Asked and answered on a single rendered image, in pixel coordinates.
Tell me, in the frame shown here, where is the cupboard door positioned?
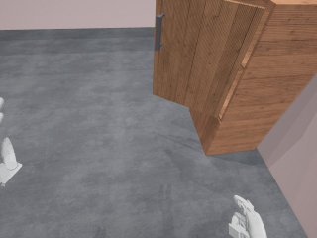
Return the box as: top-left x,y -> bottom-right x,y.
153,0 -> 265,118

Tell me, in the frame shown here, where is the right robot hand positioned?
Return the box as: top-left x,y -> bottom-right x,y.
228,195 -> 267,238

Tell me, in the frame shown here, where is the left robot hand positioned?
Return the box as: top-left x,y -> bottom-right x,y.
0,97 -> 22,187

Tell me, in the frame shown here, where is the handle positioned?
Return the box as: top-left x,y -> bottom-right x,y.
155,13 -> 165,51

